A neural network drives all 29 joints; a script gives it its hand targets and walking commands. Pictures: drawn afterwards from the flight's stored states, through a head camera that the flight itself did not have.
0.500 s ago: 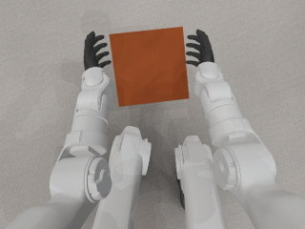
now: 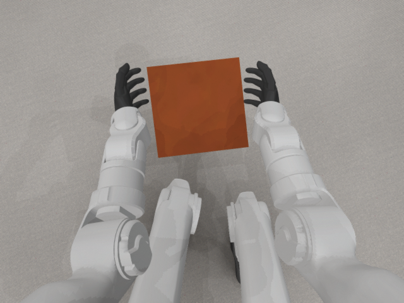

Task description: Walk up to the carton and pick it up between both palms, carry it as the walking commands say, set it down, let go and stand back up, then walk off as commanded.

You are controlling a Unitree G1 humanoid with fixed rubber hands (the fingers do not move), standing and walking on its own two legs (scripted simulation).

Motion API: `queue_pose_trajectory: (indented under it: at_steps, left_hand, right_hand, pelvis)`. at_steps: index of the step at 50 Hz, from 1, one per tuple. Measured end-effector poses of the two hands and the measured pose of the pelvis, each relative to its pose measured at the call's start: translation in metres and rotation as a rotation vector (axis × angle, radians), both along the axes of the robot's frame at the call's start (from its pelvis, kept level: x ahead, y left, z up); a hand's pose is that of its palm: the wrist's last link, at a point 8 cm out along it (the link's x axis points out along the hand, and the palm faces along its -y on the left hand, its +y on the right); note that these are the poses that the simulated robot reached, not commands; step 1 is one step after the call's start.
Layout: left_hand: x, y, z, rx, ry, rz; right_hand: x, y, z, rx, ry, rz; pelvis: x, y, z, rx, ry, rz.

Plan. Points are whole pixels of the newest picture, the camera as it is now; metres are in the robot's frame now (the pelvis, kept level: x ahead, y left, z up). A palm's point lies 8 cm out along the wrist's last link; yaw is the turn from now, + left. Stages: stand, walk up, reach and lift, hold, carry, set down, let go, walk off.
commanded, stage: reach and lift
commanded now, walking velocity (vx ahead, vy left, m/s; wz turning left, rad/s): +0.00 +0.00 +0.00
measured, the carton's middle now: (197, 112) +0.48 +0.07 -0.19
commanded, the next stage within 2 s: none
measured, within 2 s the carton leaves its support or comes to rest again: neither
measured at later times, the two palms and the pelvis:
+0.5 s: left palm (110, 103) +0.43 +0.20 -0.01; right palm (280, 96) +0.47 -0.06 -0.01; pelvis +0.02 +0.00 +0.06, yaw +1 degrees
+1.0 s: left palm (88, 97) +0.41 +0.19 +0.07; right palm (301, 87) +0.45 -0.07 +0.06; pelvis +0.04 +0.00 +0.13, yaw +2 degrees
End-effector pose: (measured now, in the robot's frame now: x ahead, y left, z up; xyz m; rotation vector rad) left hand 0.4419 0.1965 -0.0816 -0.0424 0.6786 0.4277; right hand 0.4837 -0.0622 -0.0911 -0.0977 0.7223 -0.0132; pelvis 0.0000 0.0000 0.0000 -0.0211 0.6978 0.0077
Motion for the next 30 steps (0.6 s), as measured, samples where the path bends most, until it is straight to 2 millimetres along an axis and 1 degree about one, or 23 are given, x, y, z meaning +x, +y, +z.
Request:
queue_pose_trajectory:
  at_steps: [9,20,30]
  left_hand:
    - [-0.007,0.0,0.028,-0.007,-0.001,-0.003]
    - [-0.013,0.0,0.062,-0.027,-0.009,-0.012]
    - [-0.02,-0.001,0.089,-0.031,-0.01,-0.004]
  right_hand:
    - [-0.008,-0.001,0.027,0.006,-0.002,-0.011]
    - [-0.012,-0.002,0.065,0.007,-0.008,-0.01]
    - [-0.018,-0.002,0.093,0.01,-0.01,-0.013]
  pelvis:
    - [0.005,0.001,0.021,0.003,-0.021,0.004]
    - [0.011,0.002,0.05,-0.002,-0.051,0.01]
    - [0.02,0.003,0.076,-0.003,-0.073,0.015]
